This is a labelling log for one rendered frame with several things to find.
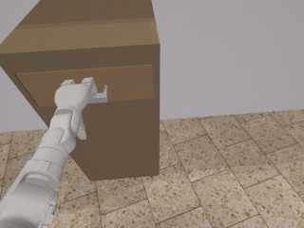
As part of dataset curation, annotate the drawer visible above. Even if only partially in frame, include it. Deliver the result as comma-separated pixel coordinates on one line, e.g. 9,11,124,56
16,65,153,106

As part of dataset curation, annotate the cabinet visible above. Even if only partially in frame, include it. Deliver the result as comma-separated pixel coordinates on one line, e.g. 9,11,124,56
0,0,161,181

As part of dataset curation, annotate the handle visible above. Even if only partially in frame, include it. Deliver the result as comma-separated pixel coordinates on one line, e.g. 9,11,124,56
88,85,108,104

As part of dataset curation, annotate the robot left hand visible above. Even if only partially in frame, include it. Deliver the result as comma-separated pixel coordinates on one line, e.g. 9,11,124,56
54,77,98,140

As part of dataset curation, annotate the left robot upper arm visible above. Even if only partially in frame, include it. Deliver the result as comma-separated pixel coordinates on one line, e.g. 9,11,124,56
0,181,60,228

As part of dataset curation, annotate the left robot forearm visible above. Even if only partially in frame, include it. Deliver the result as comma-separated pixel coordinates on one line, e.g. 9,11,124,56
0,105,82,216

